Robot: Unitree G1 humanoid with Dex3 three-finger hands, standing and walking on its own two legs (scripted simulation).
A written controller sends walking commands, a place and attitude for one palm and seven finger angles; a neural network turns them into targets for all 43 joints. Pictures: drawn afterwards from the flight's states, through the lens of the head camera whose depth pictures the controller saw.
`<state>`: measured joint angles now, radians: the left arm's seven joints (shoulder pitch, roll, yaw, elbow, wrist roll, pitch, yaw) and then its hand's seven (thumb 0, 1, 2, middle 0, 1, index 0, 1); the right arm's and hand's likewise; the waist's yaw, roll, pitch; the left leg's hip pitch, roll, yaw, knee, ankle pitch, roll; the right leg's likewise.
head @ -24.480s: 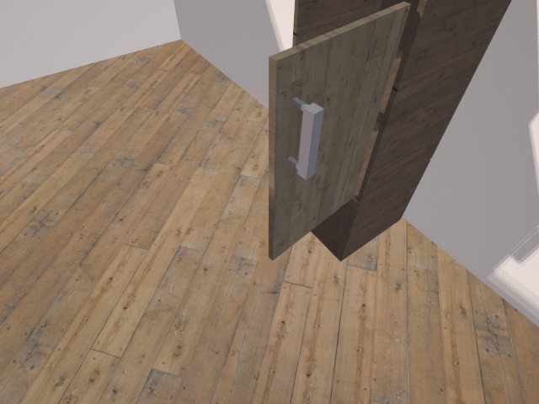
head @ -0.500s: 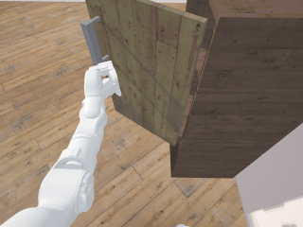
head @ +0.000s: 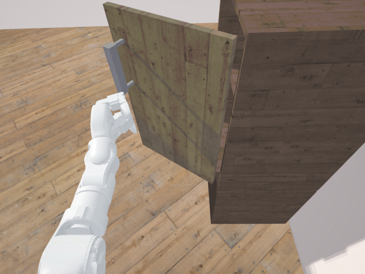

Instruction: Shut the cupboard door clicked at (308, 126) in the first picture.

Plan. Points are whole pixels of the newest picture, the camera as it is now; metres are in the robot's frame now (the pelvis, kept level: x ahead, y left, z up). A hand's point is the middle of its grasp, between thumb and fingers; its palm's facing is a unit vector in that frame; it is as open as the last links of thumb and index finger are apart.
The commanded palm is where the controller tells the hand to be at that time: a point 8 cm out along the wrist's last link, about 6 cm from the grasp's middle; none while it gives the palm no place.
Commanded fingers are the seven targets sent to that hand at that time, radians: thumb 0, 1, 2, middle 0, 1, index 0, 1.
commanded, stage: draw the hand back to the body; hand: left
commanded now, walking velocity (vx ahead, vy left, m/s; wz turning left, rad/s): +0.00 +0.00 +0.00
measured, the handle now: (121, 67) +0.66 +0.17 +0.11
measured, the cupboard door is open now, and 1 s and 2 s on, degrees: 56 56 56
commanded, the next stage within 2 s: step back with the hand held close in 1.34 s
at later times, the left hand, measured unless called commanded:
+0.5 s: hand (67, 168) +0.29 +0.20 +0.14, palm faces +0.24 -0.95 -0.22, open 3.2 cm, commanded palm +0.24 +0.25 +0.16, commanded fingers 0.00 0.90 0.90 -0.81 -0.96 -0.81 -0.96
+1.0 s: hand out of the picture +0.20 +0.29 +0.18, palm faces +0.50 -0.76 -0.41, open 6.4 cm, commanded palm +0.15 +0.32 +0.19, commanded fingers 0.00 0.90 0.90 -0.20 -0.30 -0.20 -0.30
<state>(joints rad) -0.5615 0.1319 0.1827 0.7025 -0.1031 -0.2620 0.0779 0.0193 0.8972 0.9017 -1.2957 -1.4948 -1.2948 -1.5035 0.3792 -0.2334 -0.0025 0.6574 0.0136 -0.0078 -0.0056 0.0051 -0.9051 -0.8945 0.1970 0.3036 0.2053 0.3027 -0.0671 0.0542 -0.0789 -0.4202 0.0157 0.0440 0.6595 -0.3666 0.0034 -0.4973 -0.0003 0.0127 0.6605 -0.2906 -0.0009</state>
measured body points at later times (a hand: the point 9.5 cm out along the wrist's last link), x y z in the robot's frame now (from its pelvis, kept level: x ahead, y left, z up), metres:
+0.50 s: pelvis +0.01 +0.00 +0.02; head +0.00 -0.02 +0.47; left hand +0.27 +0.25 +0.16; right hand +0.23 -0.20 -0.05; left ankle -0.02 +0.12 -0.72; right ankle +0.02 -0.12 -0.72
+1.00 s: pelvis +0.02 +0.02 +0.02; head +0.00 -0.01 +0.47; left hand +0.17 +0.33 +0.20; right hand +0.21 -0.19 -0.08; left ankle -0.02 +0.12 -0.72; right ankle +0.02 -0.12 -0.72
